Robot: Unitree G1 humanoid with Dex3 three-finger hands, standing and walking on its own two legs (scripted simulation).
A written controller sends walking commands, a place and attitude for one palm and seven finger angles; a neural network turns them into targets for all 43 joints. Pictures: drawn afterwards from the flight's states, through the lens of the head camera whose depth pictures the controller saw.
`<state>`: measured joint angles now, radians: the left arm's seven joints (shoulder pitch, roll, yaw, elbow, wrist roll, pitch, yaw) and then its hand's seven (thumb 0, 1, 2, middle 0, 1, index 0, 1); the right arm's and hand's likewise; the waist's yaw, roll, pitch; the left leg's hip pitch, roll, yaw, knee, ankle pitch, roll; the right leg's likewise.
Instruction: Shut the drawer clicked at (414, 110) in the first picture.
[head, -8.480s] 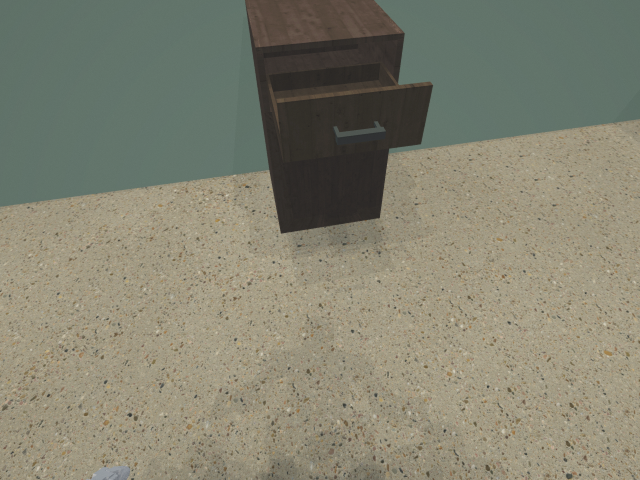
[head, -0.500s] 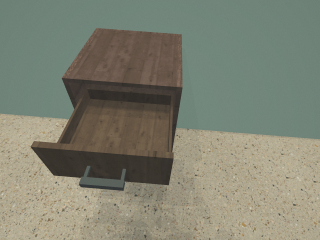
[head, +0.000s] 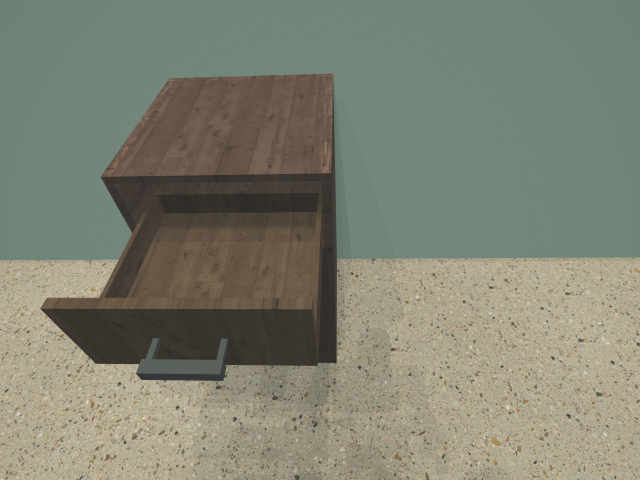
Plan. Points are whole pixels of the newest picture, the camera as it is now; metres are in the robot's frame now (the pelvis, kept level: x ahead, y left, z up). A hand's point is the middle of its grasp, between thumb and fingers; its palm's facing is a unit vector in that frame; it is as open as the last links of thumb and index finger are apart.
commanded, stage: come to a stop and stand still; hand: left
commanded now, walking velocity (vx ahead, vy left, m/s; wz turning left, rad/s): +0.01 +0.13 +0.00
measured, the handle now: (185, 357) +0.32 +0.24 -0.08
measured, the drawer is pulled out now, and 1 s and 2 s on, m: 0.29 0.29 0.29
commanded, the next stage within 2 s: look again from close up in 0.28 s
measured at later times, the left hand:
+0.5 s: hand out of the picture +0.02 +0.19 -0.16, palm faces +0.01 -0.98 -0.21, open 7.4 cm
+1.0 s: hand out of the picture +0.02 +0.18 -0.16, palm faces +0.05 -0.98 -0.17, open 7.3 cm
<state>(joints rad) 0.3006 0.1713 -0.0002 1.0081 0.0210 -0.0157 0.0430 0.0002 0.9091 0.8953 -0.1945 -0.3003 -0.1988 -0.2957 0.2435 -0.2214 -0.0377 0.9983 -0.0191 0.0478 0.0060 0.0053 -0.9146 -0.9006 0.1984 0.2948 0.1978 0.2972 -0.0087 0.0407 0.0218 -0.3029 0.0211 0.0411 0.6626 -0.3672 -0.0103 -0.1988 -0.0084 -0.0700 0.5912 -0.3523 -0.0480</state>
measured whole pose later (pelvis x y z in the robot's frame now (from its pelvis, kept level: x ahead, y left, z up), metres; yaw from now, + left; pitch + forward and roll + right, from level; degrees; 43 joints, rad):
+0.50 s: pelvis +0.01 +0.01 +0.01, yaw +0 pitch -1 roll +1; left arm 0.30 0.17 -0.01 1.04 0.01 0.00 0.03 0.00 0.91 0.90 -0.20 -0.30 -0.20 -0.30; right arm 0.33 -0.15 0.02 1.07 -0.01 0.00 0.00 0.01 -0.91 -0.90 0.20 0.29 0.20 0.30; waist 0.00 0.00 0.01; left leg -0.22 0.00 0.07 0.46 -0.23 0.02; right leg -0.18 0.00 -0.07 0.48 -0.30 -0.03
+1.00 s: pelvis +0.02 +0.02 +0.01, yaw -1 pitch -1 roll +0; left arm 0.37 0.15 -0.03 0.95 -0.03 0.04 0.05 0.00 0.91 0.90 -0.20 -0.30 -0.20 -0.30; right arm 0.28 -0.17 0.02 1.07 0.00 -0.02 -0.02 0.01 -0.92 -0.90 0.20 0.29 0.20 0.30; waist 0.01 -0.01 0.02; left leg -0.19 0.00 0.08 0.44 -0.25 0.03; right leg -0.13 0.00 -0.06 0.42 -0.28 -0.01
